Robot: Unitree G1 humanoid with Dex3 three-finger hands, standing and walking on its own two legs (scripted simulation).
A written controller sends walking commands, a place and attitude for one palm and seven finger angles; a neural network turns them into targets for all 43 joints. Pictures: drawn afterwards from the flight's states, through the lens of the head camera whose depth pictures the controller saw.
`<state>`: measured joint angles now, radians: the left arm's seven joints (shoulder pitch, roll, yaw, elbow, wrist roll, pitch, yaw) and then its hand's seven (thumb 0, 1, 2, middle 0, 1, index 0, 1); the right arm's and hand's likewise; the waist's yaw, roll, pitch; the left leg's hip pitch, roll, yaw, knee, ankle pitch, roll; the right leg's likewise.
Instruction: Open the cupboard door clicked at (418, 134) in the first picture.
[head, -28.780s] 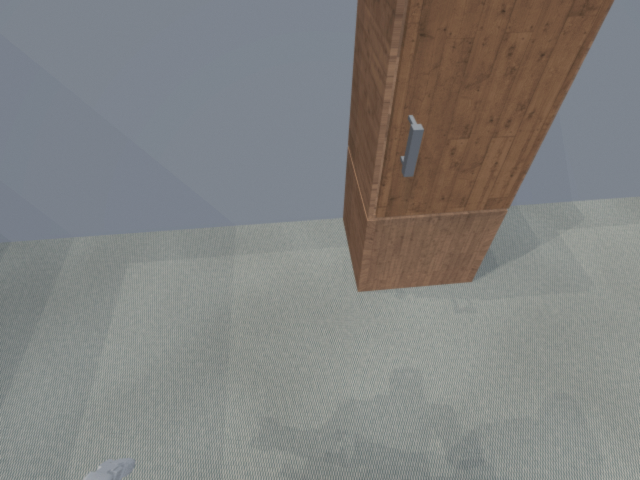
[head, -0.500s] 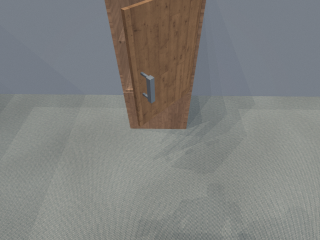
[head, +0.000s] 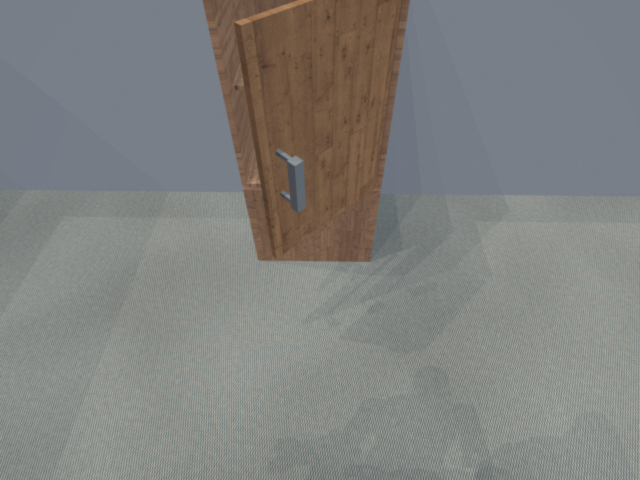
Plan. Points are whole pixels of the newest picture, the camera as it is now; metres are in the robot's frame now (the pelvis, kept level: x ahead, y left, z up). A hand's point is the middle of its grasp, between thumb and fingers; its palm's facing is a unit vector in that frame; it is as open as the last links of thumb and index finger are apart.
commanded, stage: walk to a spot facing it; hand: left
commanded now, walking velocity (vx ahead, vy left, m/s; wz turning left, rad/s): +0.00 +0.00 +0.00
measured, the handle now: (289, 180) +0.70 +0.10 -0.08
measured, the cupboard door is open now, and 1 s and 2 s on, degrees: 45 45 45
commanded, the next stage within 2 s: none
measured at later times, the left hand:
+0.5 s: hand out of the picture +0.06 +0.20 -0.18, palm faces -0.17 -0.95 -0.26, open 7.3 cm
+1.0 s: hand out of the picture +0.11 +0.18 -0.19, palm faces -0.40 -0.89 -0.24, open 7.3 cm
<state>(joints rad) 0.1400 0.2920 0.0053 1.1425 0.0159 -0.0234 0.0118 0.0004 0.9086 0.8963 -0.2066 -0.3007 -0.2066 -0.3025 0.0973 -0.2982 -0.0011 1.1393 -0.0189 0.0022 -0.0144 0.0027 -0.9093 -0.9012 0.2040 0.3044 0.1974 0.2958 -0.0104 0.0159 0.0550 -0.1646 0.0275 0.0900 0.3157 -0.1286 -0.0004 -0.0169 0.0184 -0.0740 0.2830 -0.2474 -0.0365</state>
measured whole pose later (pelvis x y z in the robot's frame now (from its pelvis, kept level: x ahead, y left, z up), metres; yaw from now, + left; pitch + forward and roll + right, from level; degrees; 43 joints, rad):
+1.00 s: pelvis -0.04 +0.01 -0.02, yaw -28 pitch +1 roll +0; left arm 0.18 0.26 0.09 0.94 0.02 0.07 -0.02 0.00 0.91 0.90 -0.21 -0.30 -0.21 -0.30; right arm 0.09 -0.20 -0.04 0.89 -0.02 0.01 -0.05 0.00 -0.91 -0.90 0.20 0.30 0.20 0.30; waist 0.03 -0.04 0.10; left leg -0.27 0.04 0.00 0.54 -0.30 -0.02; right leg -0.45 0.09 0.11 0.84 -0.45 0.02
